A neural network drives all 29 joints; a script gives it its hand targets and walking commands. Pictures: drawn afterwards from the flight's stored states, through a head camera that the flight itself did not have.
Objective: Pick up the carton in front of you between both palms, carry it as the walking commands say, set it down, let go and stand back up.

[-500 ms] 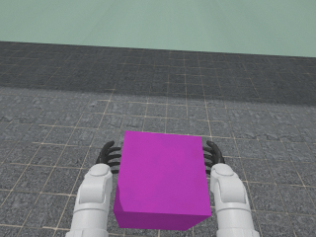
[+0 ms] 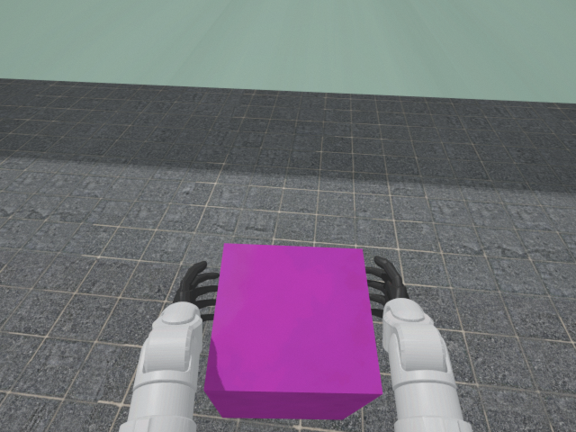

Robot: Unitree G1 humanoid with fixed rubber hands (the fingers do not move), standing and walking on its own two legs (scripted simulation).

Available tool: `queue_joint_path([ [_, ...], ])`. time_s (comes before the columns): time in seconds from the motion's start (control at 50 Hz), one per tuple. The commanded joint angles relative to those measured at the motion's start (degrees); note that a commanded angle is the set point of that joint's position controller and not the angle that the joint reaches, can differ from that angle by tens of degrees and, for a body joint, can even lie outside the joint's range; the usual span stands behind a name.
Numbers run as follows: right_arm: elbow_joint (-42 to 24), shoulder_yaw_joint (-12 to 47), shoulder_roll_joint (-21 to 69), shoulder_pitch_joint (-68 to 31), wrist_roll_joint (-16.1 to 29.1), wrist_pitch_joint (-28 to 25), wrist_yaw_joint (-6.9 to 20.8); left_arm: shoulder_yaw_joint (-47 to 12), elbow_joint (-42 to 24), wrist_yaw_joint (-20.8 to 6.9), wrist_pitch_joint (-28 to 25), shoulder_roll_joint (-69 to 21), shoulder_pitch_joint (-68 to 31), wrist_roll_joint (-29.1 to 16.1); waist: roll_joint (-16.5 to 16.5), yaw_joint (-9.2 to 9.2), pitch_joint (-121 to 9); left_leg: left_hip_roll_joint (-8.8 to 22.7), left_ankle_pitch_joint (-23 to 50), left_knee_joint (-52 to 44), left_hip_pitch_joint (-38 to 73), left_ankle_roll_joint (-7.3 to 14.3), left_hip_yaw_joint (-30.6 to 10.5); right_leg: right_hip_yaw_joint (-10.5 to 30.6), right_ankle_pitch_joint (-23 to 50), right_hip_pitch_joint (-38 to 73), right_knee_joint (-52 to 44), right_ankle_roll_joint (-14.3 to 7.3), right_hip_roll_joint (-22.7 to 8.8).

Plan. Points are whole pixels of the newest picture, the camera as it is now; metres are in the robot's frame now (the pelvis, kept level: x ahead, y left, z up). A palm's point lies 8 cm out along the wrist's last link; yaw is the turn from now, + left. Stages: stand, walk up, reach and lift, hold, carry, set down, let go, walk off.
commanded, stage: hold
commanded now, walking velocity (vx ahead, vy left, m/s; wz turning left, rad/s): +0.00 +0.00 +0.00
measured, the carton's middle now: (288, 338) +0.29 +0.01 -0.06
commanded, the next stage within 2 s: set down in 0.64 s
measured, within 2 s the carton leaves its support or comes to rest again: neither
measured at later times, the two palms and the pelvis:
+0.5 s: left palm (195, 314) +0.27 +0.14 +0.05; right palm (408, 301) +0.29 -0.16 +0.05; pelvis -0.01 -0.03 +0.00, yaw +3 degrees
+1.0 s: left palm (208, 301) +0.32 +0.14 +0.00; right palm (392, 292) +0.34 -0.16 +0.00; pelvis +0.00 -0.01 -0.01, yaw +2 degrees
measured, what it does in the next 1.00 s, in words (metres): stands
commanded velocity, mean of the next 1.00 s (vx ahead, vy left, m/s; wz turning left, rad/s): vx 0.00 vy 0.00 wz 0.00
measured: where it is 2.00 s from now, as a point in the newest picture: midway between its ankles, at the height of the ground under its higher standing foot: outside the picture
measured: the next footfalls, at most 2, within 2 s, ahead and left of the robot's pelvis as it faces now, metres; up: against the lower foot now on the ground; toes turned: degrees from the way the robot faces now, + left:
none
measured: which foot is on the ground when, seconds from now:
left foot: down 0.00-1.00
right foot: down 0.00-1.00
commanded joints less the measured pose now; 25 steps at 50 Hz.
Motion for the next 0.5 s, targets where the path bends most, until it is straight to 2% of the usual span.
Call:
queue_joint_path([
  [0.0, 1.02, 26.01, 53.64, -23.08, 12.02, -2.17, 13.59, -28.96, -2.36, -15.14, -3.29, -52.17, -31.77, -14.28, -0.21, -2.34, -12.22, -2.26, 0.35, -7.58, -13.4, 1.32, -8.44, 7.58, 3.84, 17.44, 1.41, -1.04, 5.88],
  [0.08, 3.58, 25.63, 55.08, -25.8, 12.49, -2.08, 15.26, -26.69, -0.32, -15.35, -3.66, -52.86, -32.65, -12.59, 0.49, -0.67, -10.63, -1.48, -4.6, -9.1, -17.65, 2.18, -8.75, 7.07, 1.31, 19.81, 2.03, -0.71, 5.87],
  [0.16, 4.57, 25.41, 55.45, -28.61, 12.56, -1.93, 16.47, -24.53, 2.25, -15.76, -4.05, -53.37, -33.15, -11.66, 0.33, 0.22, -10.24, -1.44, -7.72, -9.39, -18.41, 2.8, -8.34, 7.13, -2.14, 19.96, 1.59, -0.29, 5.47],
  [0.3, 6.34, 24.34, 56.14, -29.42, 11.71, -1.47, 16.76, -23.97, 3.58, -16.94, -4.06, -53.79, -36.41, -12.25, -1.43, -1.0, -10.62, -1.99, -8.39, -7.97, -17.31, 2.92, -7.61, 8.06, -6.58, 19.02, -0.26, -0.19, 4.63],
  [0.48, 7.28, 23.67, 56.67, -29.39, 11.72, -0.79, 16.44, -23.03, 3.31, -17.02, -3.36, -53.18, -36.61, -12.02, -2.88, -0.82, -11.55, -3.15, -4.43, -5.94, -15.48, 2.45, -7.24, 9.44, -6.07, 18.8, -2.11, 0.01, 3.21],
])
